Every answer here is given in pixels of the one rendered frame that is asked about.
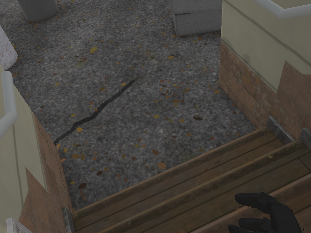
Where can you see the right robot hand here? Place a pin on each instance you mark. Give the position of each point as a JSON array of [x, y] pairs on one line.
[[282, 219]]

